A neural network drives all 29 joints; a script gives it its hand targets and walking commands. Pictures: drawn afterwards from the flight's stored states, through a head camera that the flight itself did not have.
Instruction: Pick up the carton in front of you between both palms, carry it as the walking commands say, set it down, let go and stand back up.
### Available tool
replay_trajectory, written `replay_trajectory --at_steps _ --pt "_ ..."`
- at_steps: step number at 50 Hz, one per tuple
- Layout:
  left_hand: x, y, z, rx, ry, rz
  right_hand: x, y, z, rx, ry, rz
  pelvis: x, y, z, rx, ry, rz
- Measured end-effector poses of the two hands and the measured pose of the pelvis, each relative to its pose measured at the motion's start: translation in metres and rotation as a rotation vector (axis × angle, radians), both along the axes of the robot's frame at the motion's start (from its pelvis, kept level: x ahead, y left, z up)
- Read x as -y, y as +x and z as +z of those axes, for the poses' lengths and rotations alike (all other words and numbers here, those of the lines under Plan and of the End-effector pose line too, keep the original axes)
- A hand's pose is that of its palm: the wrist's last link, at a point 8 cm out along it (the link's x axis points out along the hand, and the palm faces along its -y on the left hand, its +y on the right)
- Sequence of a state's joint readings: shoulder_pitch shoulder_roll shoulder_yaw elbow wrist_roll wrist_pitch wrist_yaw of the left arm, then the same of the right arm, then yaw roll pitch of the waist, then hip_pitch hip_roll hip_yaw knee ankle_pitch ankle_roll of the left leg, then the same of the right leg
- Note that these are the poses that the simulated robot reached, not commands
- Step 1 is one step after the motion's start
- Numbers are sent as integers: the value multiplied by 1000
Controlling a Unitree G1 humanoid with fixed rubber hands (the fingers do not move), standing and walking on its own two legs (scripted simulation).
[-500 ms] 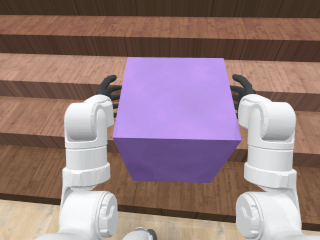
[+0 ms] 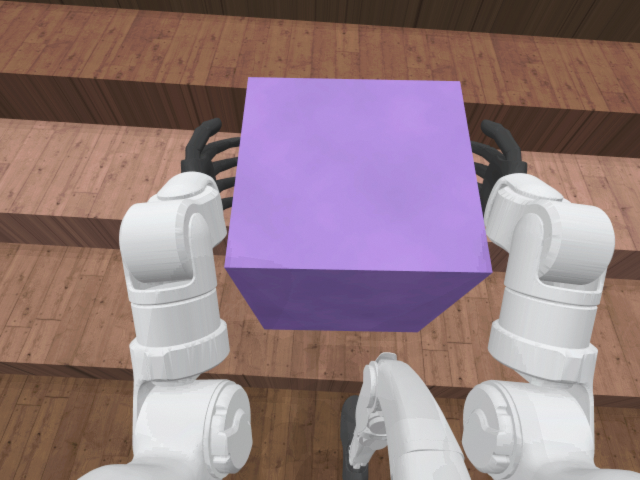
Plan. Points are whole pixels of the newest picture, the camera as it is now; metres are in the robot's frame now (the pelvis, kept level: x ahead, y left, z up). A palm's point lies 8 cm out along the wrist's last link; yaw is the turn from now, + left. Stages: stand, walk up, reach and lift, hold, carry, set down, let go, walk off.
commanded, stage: carry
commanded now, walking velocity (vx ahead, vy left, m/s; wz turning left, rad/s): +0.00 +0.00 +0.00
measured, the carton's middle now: (346, 225) +0.39 -0.01 +0.07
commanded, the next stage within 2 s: none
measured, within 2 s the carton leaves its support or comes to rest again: neither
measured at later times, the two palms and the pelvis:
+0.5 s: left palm out of the picture +0.65 +0.15 +0.37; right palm out of the picture +0.65 -0.15 +0.36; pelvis +0.27 +0.00 +0.17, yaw +1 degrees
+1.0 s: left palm out of the picture +0.78 +0.18 +0.39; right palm out of the picture +0.84 -0.11 +0.40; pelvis +0.44 -0.03 +0.28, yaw +3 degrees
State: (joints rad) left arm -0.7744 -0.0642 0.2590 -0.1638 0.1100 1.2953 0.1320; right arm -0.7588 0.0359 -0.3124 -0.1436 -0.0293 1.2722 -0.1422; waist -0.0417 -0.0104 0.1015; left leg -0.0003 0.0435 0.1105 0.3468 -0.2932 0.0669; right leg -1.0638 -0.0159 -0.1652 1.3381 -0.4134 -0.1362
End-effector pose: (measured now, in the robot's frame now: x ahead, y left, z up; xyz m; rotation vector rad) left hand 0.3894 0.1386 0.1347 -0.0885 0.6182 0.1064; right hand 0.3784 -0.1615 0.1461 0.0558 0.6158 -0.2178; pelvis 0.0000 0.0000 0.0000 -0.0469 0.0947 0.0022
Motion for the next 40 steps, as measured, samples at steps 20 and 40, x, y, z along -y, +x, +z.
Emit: replay_trajectory --at_steps 20,40 --pt "-32 199 206 31 82 138 -35 240 182 37 19 193 21 220 164 -17 92 33" --pt "-13 349 192 -143 79 81 -16 393 185 -141 24 153 25 367 183 54 -9 23"
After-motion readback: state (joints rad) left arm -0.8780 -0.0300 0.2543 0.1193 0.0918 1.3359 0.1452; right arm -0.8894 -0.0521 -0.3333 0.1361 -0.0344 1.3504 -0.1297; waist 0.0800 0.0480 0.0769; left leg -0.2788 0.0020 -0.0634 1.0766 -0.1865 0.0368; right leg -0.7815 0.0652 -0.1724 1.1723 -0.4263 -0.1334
